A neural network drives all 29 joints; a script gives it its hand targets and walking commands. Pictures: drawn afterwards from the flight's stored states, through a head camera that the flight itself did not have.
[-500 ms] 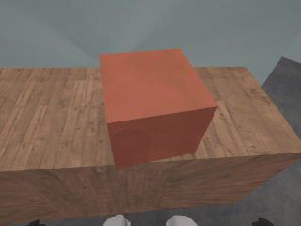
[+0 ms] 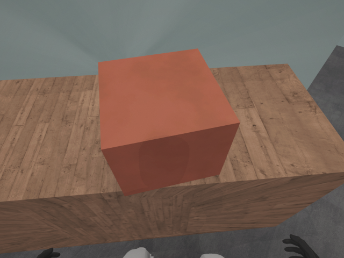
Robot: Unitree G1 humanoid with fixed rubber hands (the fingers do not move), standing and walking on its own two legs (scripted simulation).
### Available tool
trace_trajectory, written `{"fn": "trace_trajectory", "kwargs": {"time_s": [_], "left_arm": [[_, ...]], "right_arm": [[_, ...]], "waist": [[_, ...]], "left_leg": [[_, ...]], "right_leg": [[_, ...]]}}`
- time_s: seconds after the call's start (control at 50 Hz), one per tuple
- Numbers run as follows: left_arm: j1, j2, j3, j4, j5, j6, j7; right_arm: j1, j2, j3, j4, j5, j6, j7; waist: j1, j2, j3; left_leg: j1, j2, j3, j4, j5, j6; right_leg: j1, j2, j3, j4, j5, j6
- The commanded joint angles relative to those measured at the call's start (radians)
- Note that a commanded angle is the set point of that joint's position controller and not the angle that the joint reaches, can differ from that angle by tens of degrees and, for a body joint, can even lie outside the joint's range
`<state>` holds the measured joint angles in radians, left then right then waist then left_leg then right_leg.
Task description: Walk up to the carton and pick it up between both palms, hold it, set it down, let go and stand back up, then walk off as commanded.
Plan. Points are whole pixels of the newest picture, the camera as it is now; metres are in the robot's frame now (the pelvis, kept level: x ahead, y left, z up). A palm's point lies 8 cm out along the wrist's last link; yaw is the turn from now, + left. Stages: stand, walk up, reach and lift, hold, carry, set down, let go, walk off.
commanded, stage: walk up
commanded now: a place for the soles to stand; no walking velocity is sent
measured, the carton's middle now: (161, 121) +0.45 +0.04 +0.04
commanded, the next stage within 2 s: reach and lift in 1.90 s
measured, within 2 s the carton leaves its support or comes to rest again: neither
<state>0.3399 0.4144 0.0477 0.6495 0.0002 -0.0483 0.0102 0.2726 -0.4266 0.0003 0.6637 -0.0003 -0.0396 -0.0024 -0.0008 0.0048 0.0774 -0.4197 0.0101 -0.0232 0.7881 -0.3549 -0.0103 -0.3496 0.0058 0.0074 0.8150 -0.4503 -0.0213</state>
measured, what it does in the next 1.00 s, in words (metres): stands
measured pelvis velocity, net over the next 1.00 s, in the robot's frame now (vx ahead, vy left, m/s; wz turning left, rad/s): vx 0.01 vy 0.00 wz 0.02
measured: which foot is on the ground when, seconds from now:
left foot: down 0.00-1.00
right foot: down 0.00-1.00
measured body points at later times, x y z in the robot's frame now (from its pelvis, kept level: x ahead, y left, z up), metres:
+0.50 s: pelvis -0.01 +0.01 +0.00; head +0.01 +0.01 +0.45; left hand +0.10 +0.33 -0.08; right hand +0.11 -0.30 -0.09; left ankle +0.04 +0.14 -0.71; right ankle -0.01 -0.11 -0.70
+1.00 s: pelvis +0.01 +0.00 +0.00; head +0.03 -0.01 +0.45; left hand +0.12 +0.32 -0.07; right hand +0.12 -0.31 -0.10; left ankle +0.04 +0.14 -0.70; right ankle +0.06 -0.12 -0.71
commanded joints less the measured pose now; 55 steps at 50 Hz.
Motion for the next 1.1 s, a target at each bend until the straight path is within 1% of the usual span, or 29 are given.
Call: {"fn": "trace_trajectory", "kwargs": {"time_s": [0.0,0.04,0.08,0.12,0.16,0.24,0.28,0.34,0.4,0.44,0.5,0.52,0.54,0.58,0.64,0.66,0.68,0.7,0.72,0.74,0.82,0.86,0.88,0.9,0.92,0.94,0.98,1.02,1.08], "left_arm": [[-0.012,0.271,0.078,-0.018,0.027,-0.035,0.010],[-0.056,0.251,0.066,-0.019,0.021,-0.032,0.010],[-0.105,0.206,0.052,-0.041,0.015,-0.023,0.010],[-0.072,0.186,0.046,-0.036,0.011,-0.017,0.008],[-0.041,0.180,0.048,-0.022,0.009,-0.020,0.007],[-0.043,0.258,0.066,-0.003,0.024,-0.032,0.004],[-0.089,0.257,0.057,-0.009,0.024,-0.030,0.002],[-0.112,0.217,0.052,-0.020,0.019,-0.023,0.003],[-0.066,0.215,0.063,-0.036,0.019,-0.022,-0.001],[-0.021,0.220,0.069,-0.020,0.025,-0.026,-0.006],[0.054,0.250,0.079,-0.008,0.036,-0.042,-0.010],[0.093,0.295,0.096,0.009,0.036,-0.041,-0.007],[0.095,0.338,0.111,0.003,0.039,-0.044,-0.004],[0.043,0.310,0.107,-0.015,0.035,-0.047,-0.002],[-0.021,0.267,0.089,-0.028,0.014,-0.036,-0.006],[-0.054,0.236,0.082,-0.043,0.005,-0.031,-0.007],[-0.094,0.185,0.069,-0.077,-0.004,-0.030,-0.007],[-0.089,0.152,0.058,-0.084,-0.003,-0.024,-0.003],[-0.088,0.200,0.065,-0.086,0.007,-0.013,0.005],[-0.125,0.228,0.065,-0.074,0.002,-0.014,0.005],[-0.023,0.175,0.073,-0.032,-0.005,-0.033,-0.003],[0.078,0.155,0.074,0.002,-0.001,-0.044,0.002],[0.111,0.187,0.086,0.018,0.017,-0.052,0.008],[0.128,0.236,0.101,0.026,0.036,-0.054,0.013],[0.110,0.309,0.109,0.009,0.036,-0.060,0.016],[0.033,0.314,0.110,0.000,0.032,-0.051,0.010],[-0.047,0.292,0.093,-0.010,0.039,-0.044,0.013],[-0.104,0.285,0.087,-0.024,0.034,-0.035,0.007],[-0.165,0.236,0.073,-0.043,0.020,-0.021,0.000]], "right_arm": [[-0.034,-0.165,-0.074,0.000,-0.015,0.000,-0.012],[-0.011,-0.165,-0.076,0.001,-0.018,-0.019,-0.004],[0.034,-0.204,-0.093,0.013,-0.021,-0.037,-0.007],[0.019,-0.239,-0.088,0.022,-0.013,-0.039,-0.004],[-0.047,-0.229,-0.081,0.008,-0.015,-0.034,-0.003],[-0.059,-0.169,-0.067,0.002,-0.011,-0.016,-0.006],[-0.030,-0.172,-0.067,0.027,-0.016,-0.014,-0.002],[-0.008,-0.203,-0.085,0.025,-0.024,-0.028,0.000],[0.037,-0.297,-0.114,0.016,-0.018,-0.032,0.004],[0.048,-0.301,-0.117,0.016,-0.031,-0.026,0.007],[-0.057,-0.229,-0.093,-0.012,-0.025,-0.019,0.013],[-0.104,-0.194,-0.088,-0.033,-0.027,-0.021,0.013],[-0.079,-0.186,-0.091,-0.037,-0.027,-0.017,0.008],[-0.053,-0.213,-0.093,-0.031,-0.036,-0.026,0.010],[0.040,-0.190,-0.094,-0.015,-0.024,-0.051,0.015],[0.117,-0.203,-0.100,0.008,-0.019,-0.061,0.009],[0.197,-0.264,-0.119,0.025,-0.027,-0.066,0.000],[0.223,-0.332,-0.136,0.032,-0.029,-0.068,-0.002],[0.213,-0.350,-0.136,0.016,-0.016,-0.062,-0.001],[0.198,-0.344,-0.137,0.029,-0.012,-0.058,-0.006],[0.069,-0.262,-0.099,-0.020,-0.024,-0.051,-0.012],[-0.036,-0.228,-0.082,-0.049,-0.020,-0.031,-0.001],[-0.060,-0.202,-0.079,-0.063,-0.017,-0.020,0.000],[-0.023,-0.165,-0.068,-0.062,-0.009,-0.012,0.000],[0.014,-0.145,-0.057,-0.068,-0.010,0.001,-0.002],[0.002,-0.202,-0.076,-0.043,-0.012,0.015,-0.011],[0.025,-0.217,-0.093,-0.019,-0.017,0.006,0.000],[0.102,-0.204,-0.103,0.013,-0.020,0.002,0.009],[0.167,-0.181,-0.101,0.062,-0.025,-0.011,0.006]], "waist": [[0.007,-0.062,-0.078],[-0.015,-0.029,-0.104],[-0.030,-0.040,-0.157],[-0.005,0.046,-0.177],[0.028,0.068,-0.176],[0.002,-0.033,-0.115],[-0.019,-0.087,-0.098],[-0.015,0.013,-0.109],[-0.012,0.110,-0.133],[-0.005,0.119,-0.088],[0.047,-0.021,-0.063],[0.074,-0.075,-0.009],[0.064,-0.146,0.009],[0.040,-0.065,0.002],[-0.014,-0.109,-0.097],[-0.047,-0.084,-0.174],[-0.083,0.098,-0.210],[-0.084,0.176,-0.177],[-0.079,0.117,-0.129],[-0.079,0.070,-0.055],[-0.012,0.166,-0.080],[0.065,0.189,-0.105],[0.075,0.122,-0.116],[0.074,-0.022,-0.117],[0.053,-0.170,-0.079],[0.027,-0.084,-0.042],[0.001,-0.066,-0.022],[-0.025,-0.161,-0.031],[-0.062,-0.119,-0.086]], "left_leg": [[-0.100,0.019,-0.018,0.059,-0.199,0.052],[0.027,0.033,-0.006,-0.084,0.055,0.072],[0.181,0.081,-0.125,-0.131,0.328,0.115],[0.180,0.190,-0.297,-0.194,0.306,0.187],[0.115,0.189,-0.304,-0.187,0.283,0.192],[-0.016,0.007,-0.034,-0.005,0.065,0.063],[0.035,0.020,-0.003,-0.057,-0.026,0.062],[0.132,0.044,-0.092,-0.140,0.159,0.099],[0.167,0.180,-0.348,-0.268,-0.051,0.196],[0.112,0.227,-0.414,-0.310,-0.192,0.233],[-0.118,0.089,-0.215,-0.119,-0.216,0.122],[-0.265,-0.020,-0.068,0.043,-0.156,0.060],[-0.345,-0.021,0.023,0.151,-0.161,0.044],[-0.298,0.034,-0.016,0.133,-0.218,0.053],[0.001,-0.004,0.060,-0.134,-0.023,0.071],[0.187,0.014,-0.013,-0.171,0.112,0.090],[0.352,0.121,-0.235,-0.256,0.222,0.145],[0.473,0.279,-0.540,-0.347,0.334,0.232],[0.429,0.357,-0.616,-0.335,0.392,0.296],[0.344,0.353,-0.562,-0.328,0.460,0.314],[0.181,0.254,-0.316,-0.248,0.701,0.243],[-0.016,0.139,-0.128,-0.154,0.512,0.160],[-0.096,0.086,-0.078,-0.061,0.298,0.113],[-0.221,0.033,-0.044,0.105,0.110,0.076],[-0.293,-0.009,0.013,0.214,-0.175,0.039],[-0.213,0.014,-0.060,0.241,-0.281,0.044],[-0.149,0.037,-0.043,0.174,-0.283,0.056],[-0.028,0.019,0.010,0.070,-0.165,0.060],[0.197,-0.003,0.016,-0.160,0.003,0.081]], "right_leg": [[0.119,-0.321,0.430,-0.321,0.305,-0.205],[0.076,-0.235,0.256,-0.218,0.393,-0.165],[-0.018,-0.119,0.113,-0.100,0.363,-0.079],[-0.035,-0.052,0.053,-0.030,0.183,-0.040],[0.017,-0.045,0.071,-0.096,0.095,-0.039],[0.067,-0.215,0.337,-0.312,0.149,-0.154],[0.027,-0.221,0.283,-0.293,0.161,-0.153],[-0.041,-0.138,0.186,-0.201,0.175,-0.100],[-0.092,-0.012,0.041,-0.042,-0.075,-0.059],[-0.110,-0.013,0.025,-0.054,-0.144,-0.056],[0.058,-0.112,0.266,-0.304,-0.289,-0.129],[0.145,-0.204,0.430,-0.409,-0.285,-0.180],[0.201,-0.343,0.559,-0.485,-0.246,-0.233],[0.188,-0.369,0.507,-0.409,0.100,-0.267],[0.163,-0.221,0.196,-0.197,0.526,-0.164],[0.032,-0.161,0.146,-0.075,0.500,-0.114],[-0.127,-0.060,0.031,0.140,0.379,-0.048],[-0.348,0.014,-0.017,0.278,0.030,-0.005],[-0.386,-0.021,0.035,0.239,-0.226,-0.009],[-0.359,-0.035,0.034,0.267,-0.254,-0.019],[-0.152,-0.050,-0.034,0.049,-0.015,-0.017],[0.116,-0.013,-0.077,-0.168,0.237,-0.024],[0.177,-0.044,-0.024,-0.198,0.259,-0.049],[0.241,-0.141,0.195,-0.289,0.127,-0.099],[0.188,-0.355,0.531,-0.434,0.035,-0.189],[0.060,-0.383,0.553,-0.456,0.000,-0.258],[0.017,-0.342,0.477,-0.407,0.028,-0.241],[-0.069,-0.271,0.331,-0.389,-0.042,-0.185],[-0.167,-0.196,0.196,-0.251,-0.080,-0.111]]}}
